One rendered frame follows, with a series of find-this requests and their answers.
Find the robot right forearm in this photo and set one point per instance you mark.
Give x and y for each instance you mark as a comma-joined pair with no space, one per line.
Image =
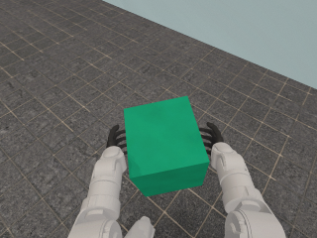
238,189

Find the carton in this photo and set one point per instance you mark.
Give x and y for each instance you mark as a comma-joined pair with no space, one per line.
164,147

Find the robot left forearm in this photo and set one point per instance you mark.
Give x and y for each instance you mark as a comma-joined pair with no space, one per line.
102,199

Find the right robot hand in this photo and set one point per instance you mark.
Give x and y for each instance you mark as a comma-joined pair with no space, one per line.
215,137

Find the robot left shin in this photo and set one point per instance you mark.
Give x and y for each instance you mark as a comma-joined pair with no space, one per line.
145,218

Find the left robot hand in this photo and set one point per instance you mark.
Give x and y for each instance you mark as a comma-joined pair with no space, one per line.
113,142

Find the robot left upper arm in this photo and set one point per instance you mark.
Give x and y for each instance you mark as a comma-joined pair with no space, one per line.
102,228

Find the robot left thigh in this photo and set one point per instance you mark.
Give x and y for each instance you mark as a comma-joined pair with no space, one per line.
141,229

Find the robot right upper arm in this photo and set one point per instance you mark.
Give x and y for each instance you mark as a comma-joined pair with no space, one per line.
241,223

